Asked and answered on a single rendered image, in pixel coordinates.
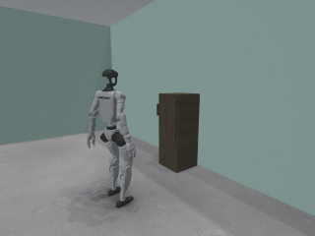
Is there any handle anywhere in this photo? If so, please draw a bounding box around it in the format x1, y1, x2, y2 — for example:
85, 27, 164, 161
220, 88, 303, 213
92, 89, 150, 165
157, 103, 161, 116

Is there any right robot upper arm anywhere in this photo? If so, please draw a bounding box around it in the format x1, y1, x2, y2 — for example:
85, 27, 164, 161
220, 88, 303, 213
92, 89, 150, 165
115, 91, 126, 121

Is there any right robot hand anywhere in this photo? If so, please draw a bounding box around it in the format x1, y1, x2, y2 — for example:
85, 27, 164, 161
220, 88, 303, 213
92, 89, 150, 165
125, 141, 137, 161

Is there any left robot upper arm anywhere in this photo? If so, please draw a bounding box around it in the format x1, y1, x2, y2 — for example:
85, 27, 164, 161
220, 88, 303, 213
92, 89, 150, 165
90, 90, 101, 117

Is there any robot left forearm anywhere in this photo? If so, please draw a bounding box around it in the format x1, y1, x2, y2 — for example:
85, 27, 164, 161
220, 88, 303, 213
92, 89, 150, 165
89, 113, 96, 134

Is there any right robot thigh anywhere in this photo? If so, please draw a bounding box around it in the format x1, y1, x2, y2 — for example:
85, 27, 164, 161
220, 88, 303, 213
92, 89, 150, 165
114, 133, 133, 174

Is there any cupboard door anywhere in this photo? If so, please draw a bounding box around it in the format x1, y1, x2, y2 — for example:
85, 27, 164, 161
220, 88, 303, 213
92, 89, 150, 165
158, 95, 177, 143

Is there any left robot hand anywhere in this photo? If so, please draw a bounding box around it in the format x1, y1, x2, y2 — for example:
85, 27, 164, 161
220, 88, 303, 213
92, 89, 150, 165
87, 133, 95, 148

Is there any robot right shin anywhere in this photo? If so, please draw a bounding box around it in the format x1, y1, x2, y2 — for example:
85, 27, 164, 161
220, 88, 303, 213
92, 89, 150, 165
119, 165, 133, 202

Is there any robot right forearm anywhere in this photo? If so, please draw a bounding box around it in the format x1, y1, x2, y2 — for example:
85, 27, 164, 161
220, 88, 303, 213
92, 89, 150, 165
119, 113, 132, 143

